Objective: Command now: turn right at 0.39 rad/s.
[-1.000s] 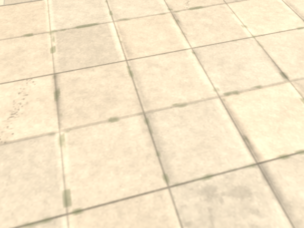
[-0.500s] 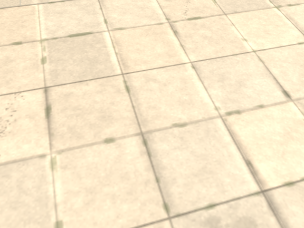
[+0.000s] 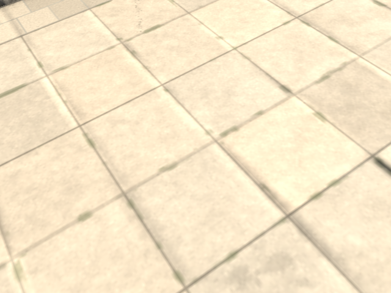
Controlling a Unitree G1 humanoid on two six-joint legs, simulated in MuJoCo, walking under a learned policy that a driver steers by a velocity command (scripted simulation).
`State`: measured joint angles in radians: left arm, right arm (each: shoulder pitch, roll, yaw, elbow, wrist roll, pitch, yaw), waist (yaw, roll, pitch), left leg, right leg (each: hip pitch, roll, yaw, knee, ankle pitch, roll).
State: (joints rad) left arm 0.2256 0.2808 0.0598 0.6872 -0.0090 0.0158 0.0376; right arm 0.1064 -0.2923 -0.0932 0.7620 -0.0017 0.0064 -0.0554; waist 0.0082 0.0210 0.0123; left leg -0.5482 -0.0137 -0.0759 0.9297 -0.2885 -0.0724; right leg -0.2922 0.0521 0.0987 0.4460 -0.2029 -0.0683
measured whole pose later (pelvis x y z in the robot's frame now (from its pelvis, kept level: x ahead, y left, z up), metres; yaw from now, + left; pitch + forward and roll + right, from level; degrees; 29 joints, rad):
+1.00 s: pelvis +0.08 +0.14 +0.00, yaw +16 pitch +2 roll +0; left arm 0.23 0.29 0.06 0.74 -0.01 0.01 0.03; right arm 0.15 -0.20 -0.03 0.69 -0.03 -0.04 0.01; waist 0.02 -0.05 0.02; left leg -0.26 -0.04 0.08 0.43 -0.21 0.07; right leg -0.51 -0.07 0.03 0.95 -0.34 0.08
